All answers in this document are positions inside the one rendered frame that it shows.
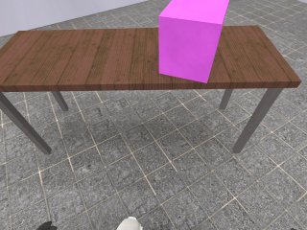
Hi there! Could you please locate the table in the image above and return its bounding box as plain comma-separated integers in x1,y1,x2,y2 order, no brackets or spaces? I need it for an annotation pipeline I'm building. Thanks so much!
0,25,302,154

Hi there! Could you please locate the robot left thigh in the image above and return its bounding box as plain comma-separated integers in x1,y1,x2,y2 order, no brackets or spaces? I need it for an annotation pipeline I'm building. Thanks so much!
116,218,143,230

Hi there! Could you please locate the left robot hand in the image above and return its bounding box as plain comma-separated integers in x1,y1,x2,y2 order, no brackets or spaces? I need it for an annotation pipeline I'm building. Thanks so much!
36,220,58,230

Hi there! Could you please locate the carton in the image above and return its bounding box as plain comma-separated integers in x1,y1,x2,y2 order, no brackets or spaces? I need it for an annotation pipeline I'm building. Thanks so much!
158,0,229,83

